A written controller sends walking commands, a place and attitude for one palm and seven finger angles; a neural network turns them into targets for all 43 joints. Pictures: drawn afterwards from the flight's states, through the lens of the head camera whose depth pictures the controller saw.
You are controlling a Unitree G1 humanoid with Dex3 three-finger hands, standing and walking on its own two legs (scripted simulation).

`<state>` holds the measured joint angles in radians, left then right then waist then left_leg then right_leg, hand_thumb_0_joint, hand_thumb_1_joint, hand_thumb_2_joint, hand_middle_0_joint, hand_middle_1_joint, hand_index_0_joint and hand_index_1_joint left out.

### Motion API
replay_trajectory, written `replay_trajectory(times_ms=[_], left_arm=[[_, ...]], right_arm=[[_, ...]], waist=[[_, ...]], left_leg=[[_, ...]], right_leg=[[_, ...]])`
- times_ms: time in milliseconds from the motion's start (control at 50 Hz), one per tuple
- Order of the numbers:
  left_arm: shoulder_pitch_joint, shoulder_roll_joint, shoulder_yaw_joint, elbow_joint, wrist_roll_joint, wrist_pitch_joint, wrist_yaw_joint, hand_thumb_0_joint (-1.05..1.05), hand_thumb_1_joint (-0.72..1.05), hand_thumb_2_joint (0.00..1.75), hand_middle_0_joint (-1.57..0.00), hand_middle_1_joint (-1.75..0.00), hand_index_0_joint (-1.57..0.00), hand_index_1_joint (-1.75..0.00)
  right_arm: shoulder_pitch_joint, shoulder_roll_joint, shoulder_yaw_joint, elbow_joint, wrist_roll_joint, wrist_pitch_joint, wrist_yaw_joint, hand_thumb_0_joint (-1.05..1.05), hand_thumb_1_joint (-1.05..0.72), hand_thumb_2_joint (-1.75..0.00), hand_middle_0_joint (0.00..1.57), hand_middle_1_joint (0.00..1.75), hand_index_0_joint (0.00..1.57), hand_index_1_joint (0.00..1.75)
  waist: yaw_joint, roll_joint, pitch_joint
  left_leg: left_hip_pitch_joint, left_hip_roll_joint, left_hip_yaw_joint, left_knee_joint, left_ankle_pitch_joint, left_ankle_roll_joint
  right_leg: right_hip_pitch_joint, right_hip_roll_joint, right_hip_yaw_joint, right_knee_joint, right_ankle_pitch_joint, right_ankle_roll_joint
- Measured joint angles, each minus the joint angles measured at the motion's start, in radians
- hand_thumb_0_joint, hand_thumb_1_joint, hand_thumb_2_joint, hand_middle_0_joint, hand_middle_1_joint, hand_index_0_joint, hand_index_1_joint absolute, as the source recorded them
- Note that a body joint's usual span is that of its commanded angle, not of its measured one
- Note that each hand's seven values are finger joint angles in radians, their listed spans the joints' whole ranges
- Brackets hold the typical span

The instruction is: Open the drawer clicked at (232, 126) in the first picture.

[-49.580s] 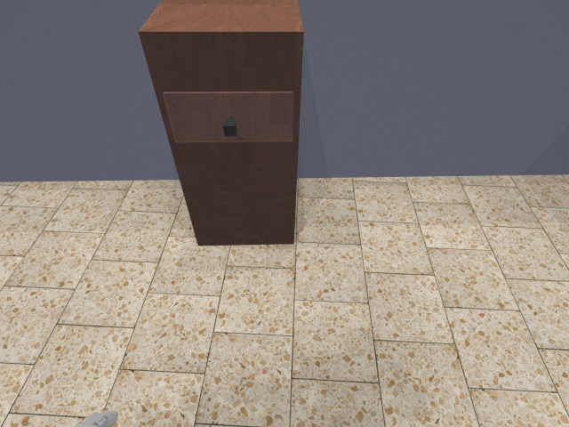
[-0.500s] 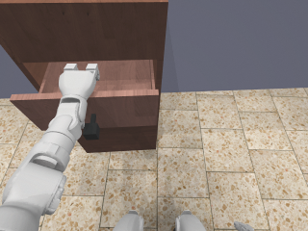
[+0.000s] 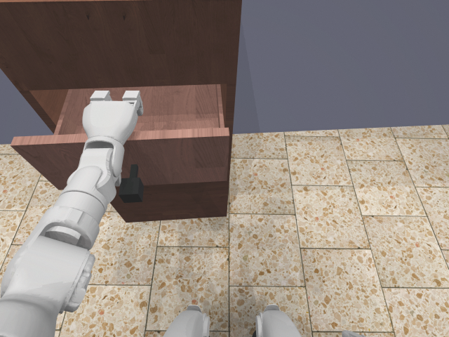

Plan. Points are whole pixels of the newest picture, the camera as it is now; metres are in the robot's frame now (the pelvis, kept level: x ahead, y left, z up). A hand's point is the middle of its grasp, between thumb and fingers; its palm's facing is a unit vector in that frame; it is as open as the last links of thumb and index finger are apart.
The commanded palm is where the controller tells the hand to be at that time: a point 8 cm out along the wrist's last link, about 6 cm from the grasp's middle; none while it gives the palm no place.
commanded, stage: re-aim the fingers above the handle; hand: left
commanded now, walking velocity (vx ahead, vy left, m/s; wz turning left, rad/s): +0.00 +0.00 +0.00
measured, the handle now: (132, 181) +0.41 +0.20 -0.02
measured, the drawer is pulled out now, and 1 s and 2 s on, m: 0.13 0.13 0.13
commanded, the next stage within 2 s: lower the fingers behind the handle in 1.08 s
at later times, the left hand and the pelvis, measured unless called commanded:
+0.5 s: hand (119, 137) +0.47 +0.22 +0.03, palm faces -0.01 +0.04 -1.00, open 14.4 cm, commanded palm +0.44 +0.16 -0.01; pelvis -0.01 +0.00 +0.00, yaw +1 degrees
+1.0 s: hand (119, 137) +0.47 +0.22 +0.03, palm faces -0.01 +0.05 -1.00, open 14.4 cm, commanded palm +0.45 +0.16 -0.01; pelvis -0.01 +0.00 -0.01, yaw +1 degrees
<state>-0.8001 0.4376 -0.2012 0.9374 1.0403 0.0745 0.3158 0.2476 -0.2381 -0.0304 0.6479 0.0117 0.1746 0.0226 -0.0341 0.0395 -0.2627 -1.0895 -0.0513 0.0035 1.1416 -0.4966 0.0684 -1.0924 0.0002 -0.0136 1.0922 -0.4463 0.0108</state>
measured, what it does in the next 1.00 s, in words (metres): stands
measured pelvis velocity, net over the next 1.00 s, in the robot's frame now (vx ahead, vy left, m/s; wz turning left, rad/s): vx -0.01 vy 0.00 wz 0.01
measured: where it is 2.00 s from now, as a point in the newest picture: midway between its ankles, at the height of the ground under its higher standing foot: outside the picture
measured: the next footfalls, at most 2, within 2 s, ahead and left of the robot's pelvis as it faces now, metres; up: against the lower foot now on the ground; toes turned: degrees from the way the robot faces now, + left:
none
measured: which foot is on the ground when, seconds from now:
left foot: down 0.00-1.00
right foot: down 0.00-1.00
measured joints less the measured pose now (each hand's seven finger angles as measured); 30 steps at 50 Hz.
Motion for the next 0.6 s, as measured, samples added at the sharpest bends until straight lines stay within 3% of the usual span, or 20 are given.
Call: replay_trajectory(times_ms=[600], left_arm=[[-0.063,-0.021,-0.050,0.047,-0.002,0.036,-0.002,-0.20,-0.61,0.32,-0.31,-1.20,-0.32,-1.20]], right_arm=[[-0.005,0.011,-0.006,0.014,-0.008,0.003,0.020,0.00,-0.90,-0.90,0.20,0.29,0.20,0.30]], waist=[[-0.001,-0.001,0.004]], left_leg=[[-0.024,-0.010,-0.008,0.021,0.005,0.005]], right_leg=[[-0.015,-0.010,-0.010,0.016,0.000,-0.002]])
